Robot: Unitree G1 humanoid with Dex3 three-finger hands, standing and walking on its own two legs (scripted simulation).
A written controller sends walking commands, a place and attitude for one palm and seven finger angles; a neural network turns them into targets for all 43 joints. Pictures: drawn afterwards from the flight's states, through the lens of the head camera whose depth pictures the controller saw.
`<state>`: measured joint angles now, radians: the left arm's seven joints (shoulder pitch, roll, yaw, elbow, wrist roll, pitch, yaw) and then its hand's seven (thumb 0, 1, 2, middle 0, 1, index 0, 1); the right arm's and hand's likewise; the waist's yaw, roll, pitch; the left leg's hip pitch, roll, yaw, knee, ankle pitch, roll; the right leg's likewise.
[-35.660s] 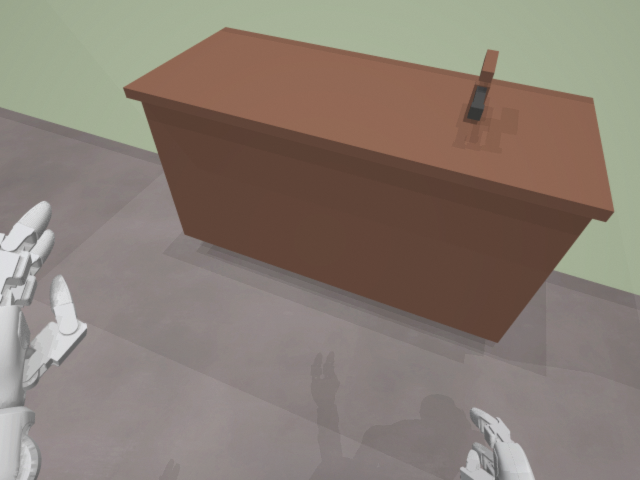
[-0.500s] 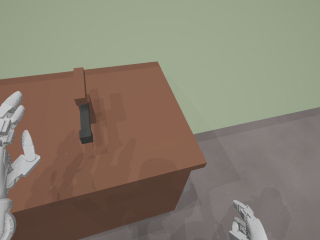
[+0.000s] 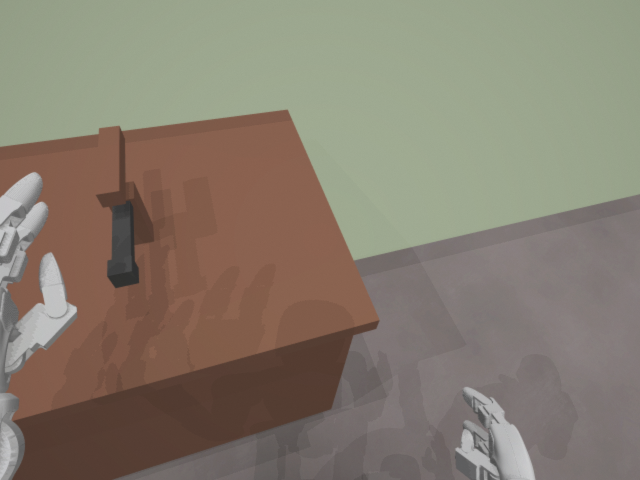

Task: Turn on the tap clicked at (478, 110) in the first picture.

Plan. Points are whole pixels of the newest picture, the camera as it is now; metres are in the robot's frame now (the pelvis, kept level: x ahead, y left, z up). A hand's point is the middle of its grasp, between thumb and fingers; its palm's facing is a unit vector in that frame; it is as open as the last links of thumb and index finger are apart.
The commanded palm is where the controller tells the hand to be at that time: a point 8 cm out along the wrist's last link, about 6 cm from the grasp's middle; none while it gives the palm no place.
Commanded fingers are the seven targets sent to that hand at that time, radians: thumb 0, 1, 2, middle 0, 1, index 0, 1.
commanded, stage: shuffle to correct the standing spot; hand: left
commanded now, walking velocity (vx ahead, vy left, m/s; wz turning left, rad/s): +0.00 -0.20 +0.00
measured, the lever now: (123, 271) +0.33 +0.28 +0.05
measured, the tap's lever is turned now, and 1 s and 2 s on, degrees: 0 0 0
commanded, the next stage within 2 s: none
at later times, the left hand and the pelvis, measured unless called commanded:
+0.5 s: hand (107, 310) +0.23 +0.21 +0.16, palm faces +0.32 -0.86 -0.40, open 7.4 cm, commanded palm +0.17 +0.25 +0.18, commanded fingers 0.00 0.90 0.90 -0.20 -0.30 -0.20 -0.30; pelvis +0.01 -0.03 -0.01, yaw +1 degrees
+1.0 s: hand (101, 316) +0.22 +0.22 +0.16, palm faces +0.31 -0.86 -0.39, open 7.4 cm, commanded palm +0.16 +0.26 +0.18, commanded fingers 0.00 0.90 0.90 -0.20 -0.30 -0.20 -0.30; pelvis +0.01 -0.03 -0.01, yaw +1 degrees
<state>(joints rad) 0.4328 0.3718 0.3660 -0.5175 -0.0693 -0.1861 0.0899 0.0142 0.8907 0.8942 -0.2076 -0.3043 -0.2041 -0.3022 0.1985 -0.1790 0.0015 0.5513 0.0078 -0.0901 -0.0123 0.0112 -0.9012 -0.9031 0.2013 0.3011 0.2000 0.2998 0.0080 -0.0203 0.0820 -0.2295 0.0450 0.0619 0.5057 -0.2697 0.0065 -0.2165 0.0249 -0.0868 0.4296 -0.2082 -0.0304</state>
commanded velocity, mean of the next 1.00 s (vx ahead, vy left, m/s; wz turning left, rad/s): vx -0.02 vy -0.20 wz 0.00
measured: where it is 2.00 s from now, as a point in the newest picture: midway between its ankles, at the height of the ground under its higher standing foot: outside the picture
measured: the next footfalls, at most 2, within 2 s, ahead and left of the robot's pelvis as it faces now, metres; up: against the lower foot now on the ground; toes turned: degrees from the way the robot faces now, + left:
none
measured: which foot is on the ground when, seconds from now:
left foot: down 0.00-1.00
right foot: down 0.00-1.00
